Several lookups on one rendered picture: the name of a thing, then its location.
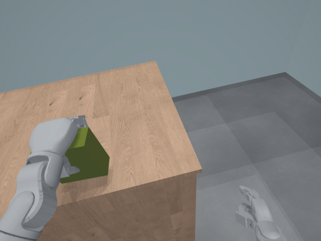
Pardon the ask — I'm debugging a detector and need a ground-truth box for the robot left forearm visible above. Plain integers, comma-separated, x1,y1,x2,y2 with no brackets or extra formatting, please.
0,151,64,241

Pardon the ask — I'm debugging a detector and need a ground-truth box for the right robot hand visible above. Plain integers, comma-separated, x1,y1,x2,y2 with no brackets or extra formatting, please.
235,186,273,230

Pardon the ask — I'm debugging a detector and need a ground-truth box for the robot right forearm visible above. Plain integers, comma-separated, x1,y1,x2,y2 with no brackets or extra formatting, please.
255,220,287,241

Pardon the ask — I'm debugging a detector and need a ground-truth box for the left robot hand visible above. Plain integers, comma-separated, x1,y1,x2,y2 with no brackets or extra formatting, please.
29,115,88,178

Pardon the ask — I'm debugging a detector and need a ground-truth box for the sponge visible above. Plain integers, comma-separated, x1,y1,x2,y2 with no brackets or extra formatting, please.
30,127,110,184

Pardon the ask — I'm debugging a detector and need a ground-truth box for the table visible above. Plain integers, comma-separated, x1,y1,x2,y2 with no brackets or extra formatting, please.
0,61,202,241

